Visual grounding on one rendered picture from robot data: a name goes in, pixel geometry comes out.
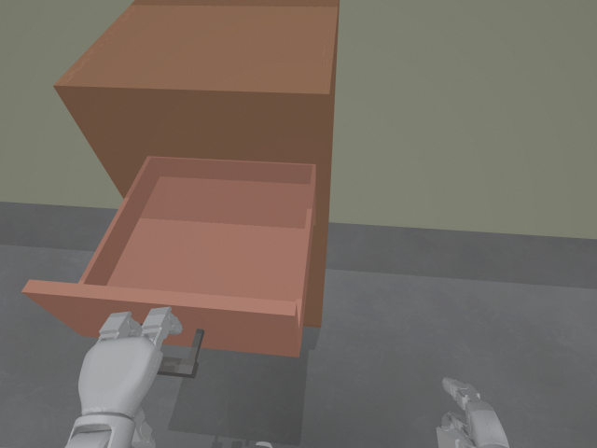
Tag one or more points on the robot right hand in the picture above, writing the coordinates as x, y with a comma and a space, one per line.
481, 425

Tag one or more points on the drawer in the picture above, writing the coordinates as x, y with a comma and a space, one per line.
225, 244

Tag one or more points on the cabinet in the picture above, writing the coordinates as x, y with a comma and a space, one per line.
238, 80

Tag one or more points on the handle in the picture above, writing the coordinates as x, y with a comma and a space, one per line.
182, 367

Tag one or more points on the left robot forearm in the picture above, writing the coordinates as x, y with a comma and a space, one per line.
102, 430

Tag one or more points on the robot left hand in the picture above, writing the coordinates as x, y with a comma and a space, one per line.
120, 368

